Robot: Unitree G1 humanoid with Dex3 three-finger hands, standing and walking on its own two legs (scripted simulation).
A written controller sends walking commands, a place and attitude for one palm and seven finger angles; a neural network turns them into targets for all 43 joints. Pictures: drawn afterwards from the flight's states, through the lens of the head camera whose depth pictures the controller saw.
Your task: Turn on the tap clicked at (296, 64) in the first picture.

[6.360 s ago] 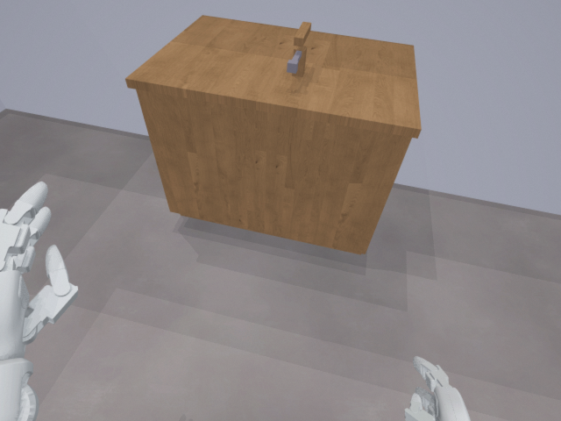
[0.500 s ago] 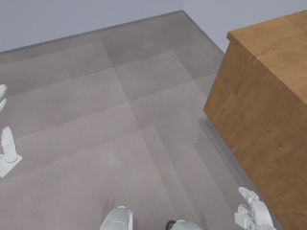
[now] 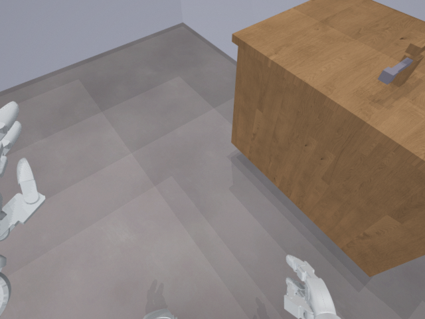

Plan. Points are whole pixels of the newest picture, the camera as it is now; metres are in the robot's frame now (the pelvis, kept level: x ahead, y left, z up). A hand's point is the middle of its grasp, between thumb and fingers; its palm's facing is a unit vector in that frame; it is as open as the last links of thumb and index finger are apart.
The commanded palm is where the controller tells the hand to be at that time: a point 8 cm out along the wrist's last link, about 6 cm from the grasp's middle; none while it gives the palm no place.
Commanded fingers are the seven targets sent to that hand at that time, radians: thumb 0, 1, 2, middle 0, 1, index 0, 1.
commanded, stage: turn to face it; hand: left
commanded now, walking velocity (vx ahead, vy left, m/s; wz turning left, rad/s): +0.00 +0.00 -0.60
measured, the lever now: (387, 75) +0.70 -0.38 +0.05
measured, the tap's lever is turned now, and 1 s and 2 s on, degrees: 0 0 0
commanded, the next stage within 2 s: take the last steps up to it in 1.98 s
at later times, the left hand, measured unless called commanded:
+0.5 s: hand (116, 209) +0.22 +0.14 +0.19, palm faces +0.17 -0.90 -0.40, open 7.4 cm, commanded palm +0.18 +0.20 +0.19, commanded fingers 0.00 0.90 0.90 -0.20 -0.30 -0.20 -0.30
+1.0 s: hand (221, 246) +0.19 +0.01 +0.17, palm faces -0.21 -0.84 -0.50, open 7.4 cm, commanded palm +0.15 +0.11 +0.19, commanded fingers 0.00 0.90 0.90 -0.20 -0.30 -0.20 -0.30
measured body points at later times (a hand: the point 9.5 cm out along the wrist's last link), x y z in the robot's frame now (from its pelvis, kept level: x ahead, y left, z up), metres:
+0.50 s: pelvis -0.05 -0.03 +0.01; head -0.02 -0.04 +0.46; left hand +0.20 +0.19 +0.21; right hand +0.07 -0.33 -0.07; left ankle -0.03 +0.11 -0.70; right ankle -0.01 -0.11 -0.73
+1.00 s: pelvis -0.13 -0.03 +0.00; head -0.07 -0.09 +0.44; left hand +0.20 +0.06 +0.20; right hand -0.13 -0.31 -0.12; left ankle -0.07 +0.11 -0.67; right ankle -0.15 -0.14 -0.73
